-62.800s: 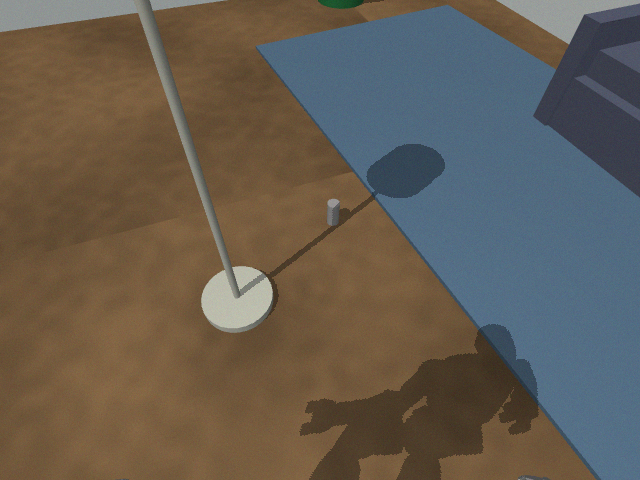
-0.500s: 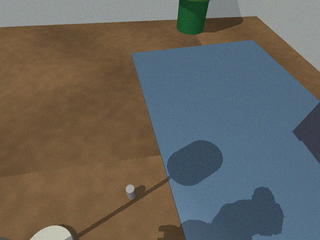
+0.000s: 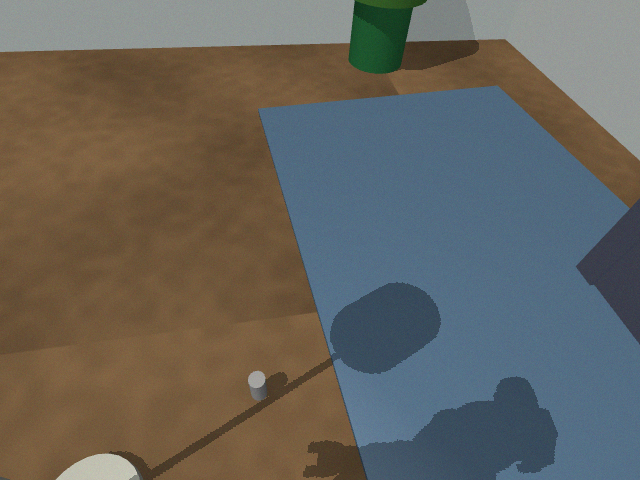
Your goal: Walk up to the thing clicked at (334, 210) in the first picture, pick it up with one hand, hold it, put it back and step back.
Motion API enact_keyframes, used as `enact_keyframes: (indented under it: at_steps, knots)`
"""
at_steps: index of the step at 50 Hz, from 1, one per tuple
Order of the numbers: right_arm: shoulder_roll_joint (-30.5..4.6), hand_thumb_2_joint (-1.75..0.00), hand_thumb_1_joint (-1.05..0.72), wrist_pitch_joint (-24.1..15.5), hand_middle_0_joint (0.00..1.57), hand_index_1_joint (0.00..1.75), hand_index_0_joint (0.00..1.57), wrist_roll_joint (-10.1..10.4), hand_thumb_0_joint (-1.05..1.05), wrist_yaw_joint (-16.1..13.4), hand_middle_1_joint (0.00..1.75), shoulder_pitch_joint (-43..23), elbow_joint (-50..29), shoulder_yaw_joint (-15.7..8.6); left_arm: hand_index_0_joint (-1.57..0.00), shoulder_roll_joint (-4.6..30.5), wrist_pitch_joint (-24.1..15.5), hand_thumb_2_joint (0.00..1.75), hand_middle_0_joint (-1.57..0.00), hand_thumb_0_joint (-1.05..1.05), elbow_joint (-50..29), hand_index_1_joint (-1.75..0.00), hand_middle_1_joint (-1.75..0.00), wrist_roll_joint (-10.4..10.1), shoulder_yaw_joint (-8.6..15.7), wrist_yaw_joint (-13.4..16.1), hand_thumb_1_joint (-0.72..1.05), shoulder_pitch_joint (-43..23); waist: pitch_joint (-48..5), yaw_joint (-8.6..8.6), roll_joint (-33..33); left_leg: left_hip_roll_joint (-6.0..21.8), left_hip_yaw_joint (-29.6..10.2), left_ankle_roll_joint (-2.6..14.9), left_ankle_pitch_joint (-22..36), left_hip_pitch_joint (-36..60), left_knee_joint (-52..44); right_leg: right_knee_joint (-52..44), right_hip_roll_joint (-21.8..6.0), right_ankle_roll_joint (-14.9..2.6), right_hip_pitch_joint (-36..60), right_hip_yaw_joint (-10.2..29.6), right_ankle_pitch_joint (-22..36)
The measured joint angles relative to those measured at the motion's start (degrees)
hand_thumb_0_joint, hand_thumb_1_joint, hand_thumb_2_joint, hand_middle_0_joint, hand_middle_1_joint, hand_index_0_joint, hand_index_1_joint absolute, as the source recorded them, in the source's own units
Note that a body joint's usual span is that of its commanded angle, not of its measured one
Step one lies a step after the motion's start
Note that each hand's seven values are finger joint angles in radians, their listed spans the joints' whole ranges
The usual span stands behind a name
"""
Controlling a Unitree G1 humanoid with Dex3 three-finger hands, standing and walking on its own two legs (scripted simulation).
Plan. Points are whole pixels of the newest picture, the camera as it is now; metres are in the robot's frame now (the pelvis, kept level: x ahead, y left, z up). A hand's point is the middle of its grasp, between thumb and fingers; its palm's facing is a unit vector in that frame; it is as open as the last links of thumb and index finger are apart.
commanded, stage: stand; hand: left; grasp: from above
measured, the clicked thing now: (258, 386) +0.47 +0.16 -0.73
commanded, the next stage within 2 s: step back in 1.38 s
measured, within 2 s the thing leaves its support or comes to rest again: neither
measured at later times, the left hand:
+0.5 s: hand out of the picture +0.05 +0.24 -0.17, palm faces +0.02 -0.95 -0.31, open 7.4 cm
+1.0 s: hand out of the picture +0.08 +0.22 -0.17, palm faces +0.02 -0.95 -0.30, open 7.4 cm
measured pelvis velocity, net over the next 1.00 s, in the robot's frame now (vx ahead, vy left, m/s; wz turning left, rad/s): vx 0.03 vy -0.01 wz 0.00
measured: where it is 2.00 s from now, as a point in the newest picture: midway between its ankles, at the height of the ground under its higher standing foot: outside the picture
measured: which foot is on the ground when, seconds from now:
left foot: down 0.00-1.00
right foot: down 0.00-1.00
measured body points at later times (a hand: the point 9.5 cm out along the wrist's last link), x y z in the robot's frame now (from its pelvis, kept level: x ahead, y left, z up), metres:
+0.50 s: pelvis +0.01 -0.01 +0.00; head +0.02 +0.01 +0.45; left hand +0.05 +0.29 -0.15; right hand +0.08 -0.30 -0.13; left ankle +0.02 +0.06 -0.75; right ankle -0.01 -0.21 -0.73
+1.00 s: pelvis +0.03 -0.01 +0.00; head +0.04 +0.00 +0.45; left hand +0.08 +0.27 -0.15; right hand +0.09 -0.30 -0.13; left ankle +0.02 +0.06 -0.75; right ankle -0.01 -0.21 -0.73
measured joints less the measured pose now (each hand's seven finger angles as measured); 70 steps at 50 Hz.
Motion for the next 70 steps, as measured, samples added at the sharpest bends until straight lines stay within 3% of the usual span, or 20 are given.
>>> enact_keyframes:
  at_steps: [39, 48, 58, 70]
  knots:
    - [-0.43, -0.89, -0.9, 0.35, 0.21, 0.3, 0.2, 0.17, 0.0, 0.06, 0.3, -1.21, 0.44, 0.4, -0.2, -0.04, 0.33, 0.9, -0.2, 0.01, 0.78, -0.3, -0.3, -0.18, -0.25, -0.46, 0.91, -0.02, 0.07, 0.09, 0.12, 0.5, -0.04, -0.66, -1.17, 0.58, -0.94, 0.65, 0.42, 0.51, -0.27, 0.03, -1.54]
    - [-0.56, -0.89, -0.9, 0.21, 0.21, 0.3, 0.2, 0.39, 0.0, -0.22, 0.3, -1.28, 0.21, 0.62, -0.2, 0.08, 0.27, 0.9, -0.2, 0.01, 0.52, -0.3, -0.3, -0.53, -0.14, -0.38, 0.91, -1.04, 0.96, 0.08, 0.34, 0.91, -0.19, -0.74, -1.66, 0.83, -0.67, -0.1, 0.75, 1.65, 0.44, -0.15, -1.18]
    - [2.9, -0.89, -0.91, 1.72, 0.21, 0.3, 0.2, 0.59, 0.0, -0.04, 0.3, 0.15, 1.17, 1.83, -0.2, -2.92, 1.29, 0.9, -0.2, 0.01, 1.31, -0.3, -0.3, -0.37, -1.02, -0.29, 0.91, -0.34, -0.1, 0.08, 0.02, 0.7, -0.23, -0.48, -1.94, 1.54, -0.86, -0.91, 0.54, 1.46, 1.49, -0.24, -1.32]
    - [5.82, -0.89, -0.9, 1.95, 0.21, 0.3, 0.2, 0.64, 0.0, -0.12, 0.3, 2.73, 1.47, 1.31, -0.2, -4.53, 1.4, 0.89, -0.2, 0.01, 2.22, -0.3, -0.3, -0.46, -0.71, -0.1, 0.91, 2.25, -0.27, 0.02, -0.5, -0.18, -0.17, 0.07, -1.34, 1.61, -1.68, -0.7, -0.35, 1.33, 1.16, -0.19, -1.48]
